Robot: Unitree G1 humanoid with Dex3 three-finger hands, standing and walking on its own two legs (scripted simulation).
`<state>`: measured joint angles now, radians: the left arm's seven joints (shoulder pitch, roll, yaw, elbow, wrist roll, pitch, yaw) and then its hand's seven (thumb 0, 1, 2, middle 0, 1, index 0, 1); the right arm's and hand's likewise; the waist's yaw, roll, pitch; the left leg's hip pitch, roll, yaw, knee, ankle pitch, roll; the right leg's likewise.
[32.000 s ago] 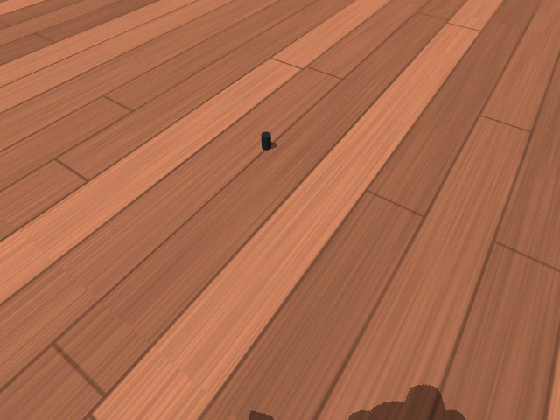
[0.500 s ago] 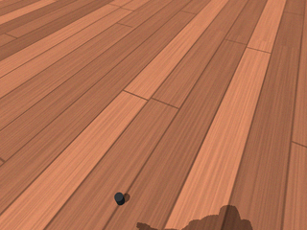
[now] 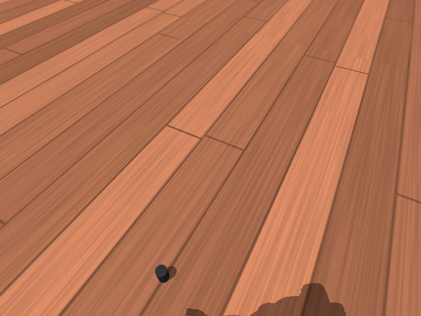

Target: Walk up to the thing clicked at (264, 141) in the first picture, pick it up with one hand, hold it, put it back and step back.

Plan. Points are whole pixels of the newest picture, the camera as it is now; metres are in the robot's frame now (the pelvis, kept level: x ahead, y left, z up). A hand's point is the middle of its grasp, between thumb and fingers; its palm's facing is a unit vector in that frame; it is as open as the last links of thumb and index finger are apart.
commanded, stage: stand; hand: left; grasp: from above
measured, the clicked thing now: (162, 273) +0.41 +0.23 -0.74
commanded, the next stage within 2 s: step back in 0.02 s
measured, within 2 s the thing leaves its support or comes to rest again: neither
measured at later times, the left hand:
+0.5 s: hand out of the picture +0.07 +0.32 -0.18, palm faces -0.07 -0.94 -0.34, open 7.4 cm
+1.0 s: hand out of the picture -0.09 +0.30 -0.15, palm faces -0.09 -0.91 -0.40, open 7.4 cm
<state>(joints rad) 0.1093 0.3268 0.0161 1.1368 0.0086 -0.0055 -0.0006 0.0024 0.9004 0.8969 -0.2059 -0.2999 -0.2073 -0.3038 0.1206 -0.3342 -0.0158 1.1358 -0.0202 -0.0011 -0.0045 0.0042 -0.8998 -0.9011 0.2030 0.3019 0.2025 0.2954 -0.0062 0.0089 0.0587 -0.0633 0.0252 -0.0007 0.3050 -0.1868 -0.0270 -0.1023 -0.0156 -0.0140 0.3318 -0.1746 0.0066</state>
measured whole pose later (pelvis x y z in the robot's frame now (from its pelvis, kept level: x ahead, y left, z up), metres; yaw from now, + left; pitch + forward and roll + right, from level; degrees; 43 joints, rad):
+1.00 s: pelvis -0.20 +0.04 -0.02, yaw -6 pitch -3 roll +2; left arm 0.19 0.35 0.07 0.84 0.03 0.06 0.00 0.00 0.90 0.90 -0.21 -0.30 -0.21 -0.30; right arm 0.14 -0.40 -0.05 0.89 0.00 0.04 -0.02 0.00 -0.90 -0.90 0.21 0.30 0.20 0.30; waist 0.02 0.00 0.15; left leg -0.45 -0.12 -0.10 1.07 -0.47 -0.01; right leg -0.25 0.01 0.05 0.58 -0.29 -0.03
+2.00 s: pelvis -0.54 +0.03 -0.03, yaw +0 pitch -4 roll +0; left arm 0.09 0.39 0.07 0.79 0.01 0.08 0.02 0.00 0.90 0.90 -0.21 -0.30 -0.21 -0.30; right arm 0.20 -0.37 -0.04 0.89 -0.04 0.04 -0.01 0.01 -0.90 -0.90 0.21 0.30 0.20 0.30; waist -0.01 -0.04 0.20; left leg -0.28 -0.04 -0.02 0.67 -0.33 0.03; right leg -0.48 0.03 0.07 1.00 -0.51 0.00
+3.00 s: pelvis -0.62 +0.01 -0.02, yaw +1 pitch -3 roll +0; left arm 0.15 0.35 0.04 0.98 0.02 -0.03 -0.02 0.00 0.90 0.90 -0.21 -0.30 -0.21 -0.30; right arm 0.21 -0.39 -0.06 1.02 -0.03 -0.01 0.01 0.01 -0.90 -0.90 0.20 0.30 0.20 0.30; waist 0.01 0.02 0.07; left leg -0.29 0.01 -0.02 0.60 -0.33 0.00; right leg -0.21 -0.04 -0.06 0.59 -0.34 0.00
